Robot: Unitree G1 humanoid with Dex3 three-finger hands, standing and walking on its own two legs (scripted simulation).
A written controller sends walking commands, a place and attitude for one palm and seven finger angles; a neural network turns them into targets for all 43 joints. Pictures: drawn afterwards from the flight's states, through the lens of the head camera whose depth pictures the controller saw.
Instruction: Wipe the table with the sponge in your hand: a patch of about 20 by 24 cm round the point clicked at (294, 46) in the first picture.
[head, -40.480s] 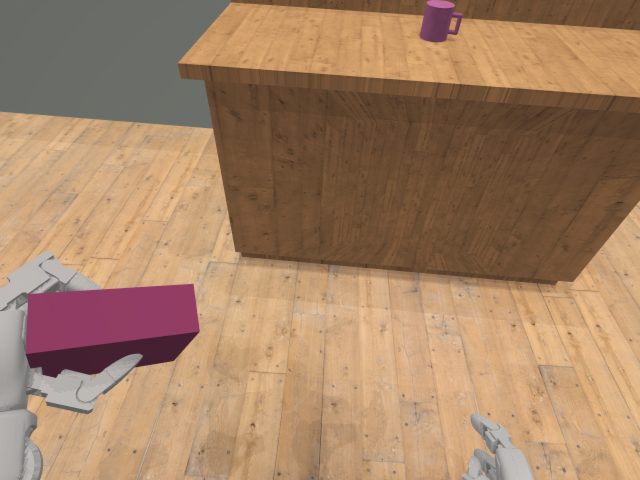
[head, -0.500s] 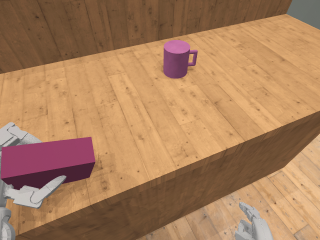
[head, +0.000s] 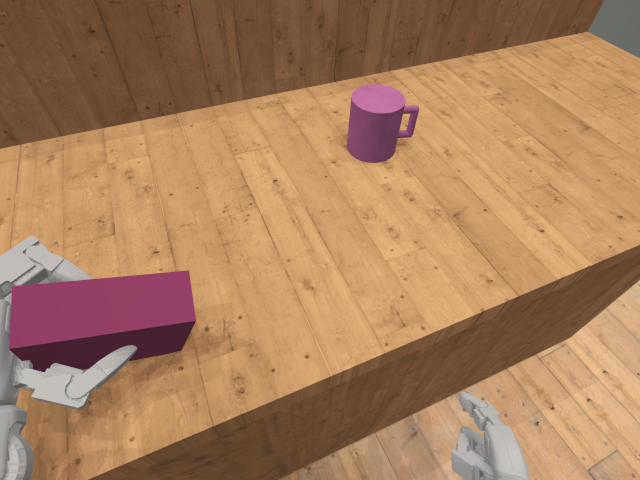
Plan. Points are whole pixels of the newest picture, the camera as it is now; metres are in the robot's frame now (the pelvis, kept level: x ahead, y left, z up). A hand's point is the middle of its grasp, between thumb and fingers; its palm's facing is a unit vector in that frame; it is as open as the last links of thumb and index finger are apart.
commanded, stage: come to a stop and stand still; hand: left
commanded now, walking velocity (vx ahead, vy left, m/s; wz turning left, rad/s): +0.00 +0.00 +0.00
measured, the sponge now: (138, 321) +0.23 +0.20 +0.14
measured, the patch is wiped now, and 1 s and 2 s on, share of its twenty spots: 0.10 0.10 0.10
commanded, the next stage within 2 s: look again from close up in 0.14 s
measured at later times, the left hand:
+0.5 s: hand (83, 309) +0.23 +0.23 +0.17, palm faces +0.30 -0.87 -0.40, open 9.3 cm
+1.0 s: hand (39, 354) +0.18 +0.25 +0.16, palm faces +0.38 -0.87 -0.31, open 9.3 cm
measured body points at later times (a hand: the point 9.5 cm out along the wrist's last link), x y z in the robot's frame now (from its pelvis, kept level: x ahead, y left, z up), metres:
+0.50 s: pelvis -0.01 +0.01 -0.01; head +0.01 +0.03 +0.44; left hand +0.20 +0.28 +0.19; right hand +0.16 -0.24 -0.07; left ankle +0.02 +0.10 -0.74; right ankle -0.03 -0.12 -0.74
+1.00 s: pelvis -0.05 +0.01 +0.00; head -0.03 +0.04 +0.44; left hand +0.16 +0.30 +0.18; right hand +0.14 -0.18 -0.06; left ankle +0.02 +0.10 -0.74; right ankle -0.03 -0.12 -0.74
